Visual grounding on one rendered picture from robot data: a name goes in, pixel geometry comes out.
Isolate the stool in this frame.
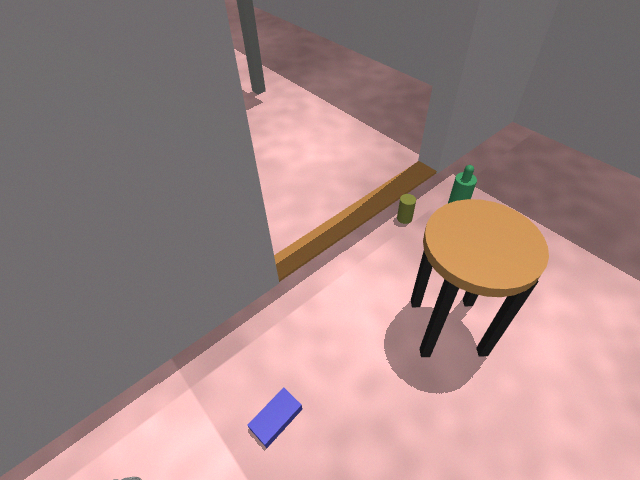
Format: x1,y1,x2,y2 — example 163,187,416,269
411,199,549,357

